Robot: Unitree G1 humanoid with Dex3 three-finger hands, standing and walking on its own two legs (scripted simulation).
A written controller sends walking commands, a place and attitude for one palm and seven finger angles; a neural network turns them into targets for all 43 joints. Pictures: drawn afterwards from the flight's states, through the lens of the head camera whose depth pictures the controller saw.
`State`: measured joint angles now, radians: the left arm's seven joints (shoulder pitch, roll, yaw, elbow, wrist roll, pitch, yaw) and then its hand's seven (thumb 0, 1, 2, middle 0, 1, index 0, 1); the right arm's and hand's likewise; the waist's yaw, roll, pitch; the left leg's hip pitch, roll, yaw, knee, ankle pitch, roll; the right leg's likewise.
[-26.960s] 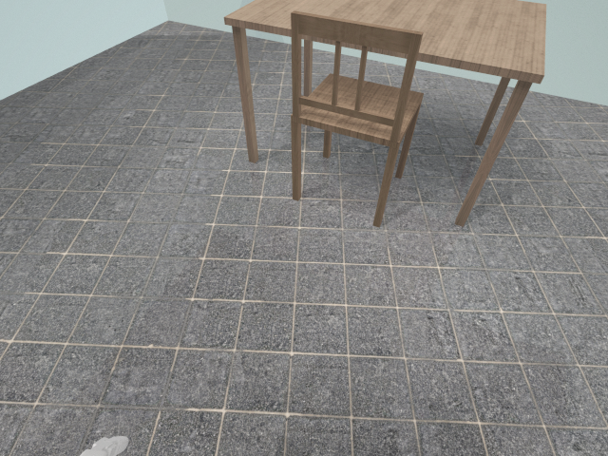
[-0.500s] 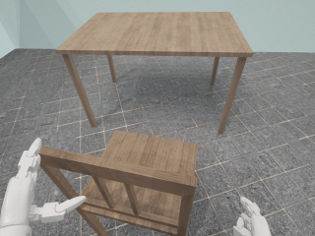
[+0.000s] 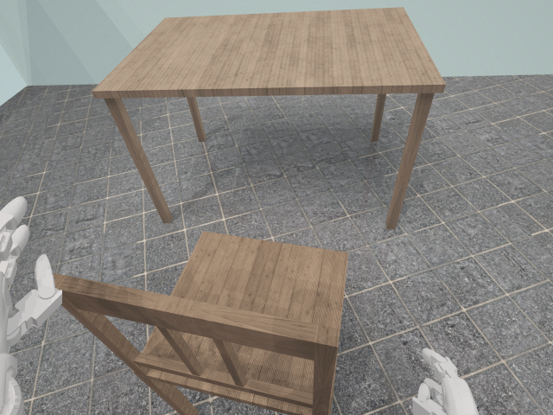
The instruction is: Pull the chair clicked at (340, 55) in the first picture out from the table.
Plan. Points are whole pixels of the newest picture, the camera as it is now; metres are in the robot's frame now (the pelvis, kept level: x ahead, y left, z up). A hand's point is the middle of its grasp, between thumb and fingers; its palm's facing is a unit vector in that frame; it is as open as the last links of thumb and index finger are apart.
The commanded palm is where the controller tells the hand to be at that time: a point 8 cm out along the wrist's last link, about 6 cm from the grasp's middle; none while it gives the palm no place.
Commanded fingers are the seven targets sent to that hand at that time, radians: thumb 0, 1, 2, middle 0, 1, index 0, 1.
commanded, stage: draw the hand back to the body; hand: left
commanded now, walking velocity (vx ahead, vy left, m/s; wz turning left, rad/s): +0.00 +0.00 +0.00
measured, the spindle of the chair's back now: (182, 349) +0.24 +0.21 -0.11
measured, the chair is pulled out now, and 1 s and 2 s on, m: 0.70 0.70 0.70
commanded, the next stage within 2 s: step back with the hand held close in 0.20 s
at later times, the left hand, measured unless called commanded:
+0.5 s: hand (62, 296) +0.20 +0.27 +0.15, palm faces +0.41 -0.77 -0.49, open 7.4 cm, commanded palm +0.13 +0.30 +0.18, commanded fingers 0.00 0.90 0.90 -0.20 -0.30 -0.20 -0.30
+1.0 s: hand (3, 383) +0.11 +0.28 +0.14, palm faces +0.44 -0.77 -0.45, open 7.4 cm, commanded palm +0.05 +0.32 +0.18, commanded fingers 0.00 0.90 0.90 -0.20 -0.30 -0.20 -0.30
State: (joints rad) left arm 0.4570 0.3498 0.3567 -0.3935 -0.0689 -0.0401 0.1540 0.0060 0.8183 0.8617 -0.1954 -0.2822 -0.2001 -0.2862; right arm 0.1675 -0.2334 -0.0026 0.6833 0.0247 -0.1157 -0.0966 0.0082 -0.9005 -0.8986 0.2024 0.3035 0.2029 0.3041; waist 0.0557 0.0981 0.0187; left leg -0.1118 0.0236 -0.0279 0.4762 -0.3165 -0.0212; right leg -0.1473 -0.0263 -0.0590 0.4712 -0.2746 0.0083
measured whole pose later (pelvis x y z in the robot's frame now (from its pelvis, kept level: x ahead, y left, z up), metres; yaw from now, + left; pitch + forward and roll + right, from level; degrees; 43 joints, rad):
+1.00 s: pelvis -0.09 +0.02 -0.01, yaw -1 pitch -1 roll -1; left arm 0.54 0.37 0.37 -0.47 -0.03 -0.10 0.19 0.01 0.88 0.90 -0.21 -0.30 -0.21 -0.30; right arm 0.22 -0.23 -0.01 0.59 0.02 -0.03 -0.11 0.01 -0.90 -0.90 0.20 0.30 0.20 0.30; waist 0.02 0.02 0.02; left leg -0.36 0.02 0.00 0.60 -0.30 0.01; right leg -0.36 -0.03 -0.04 0.50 -0.18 0.02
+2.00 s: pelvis -0.22 +0.00 +0.00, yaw -3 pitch -1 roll -1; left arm 0.61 0.43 0.44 -0.49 -0.06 -0.17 0.15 0.01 0.88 0.90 -0.21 -0.30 -0.22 -0.30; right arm 0.28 -0.24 -0.03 0.67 0.02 -0.08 -0.08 0.01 -0.90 -0.90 0.20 0.30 0.20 0.30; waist -0.04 0.01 -0.01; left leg -0.27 0.04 0.00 0.54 -0.24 -0.02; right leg -0.23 -0.02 -0.05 0.52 -0.27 0.01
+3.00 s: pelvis -0.23 +0.00 +0.00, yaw -1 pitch -1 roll -1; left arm 0.39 0.22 0.01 1.01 0.01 0.04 0.01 -0.01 0.93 0.90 -0.20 -0.30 -0.20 -0.30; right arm 0.39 -0.18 -0.02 1.01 -0.02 0.02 -0.01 0.00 -0.91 -0.90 0.20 0.30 0.20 0.30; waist 0.00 0.02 0.03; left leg -0.29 0.01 -0.04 0.51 -0.20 -0.01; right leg -0.24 -0.05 -0.09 0.49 -0.23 0.01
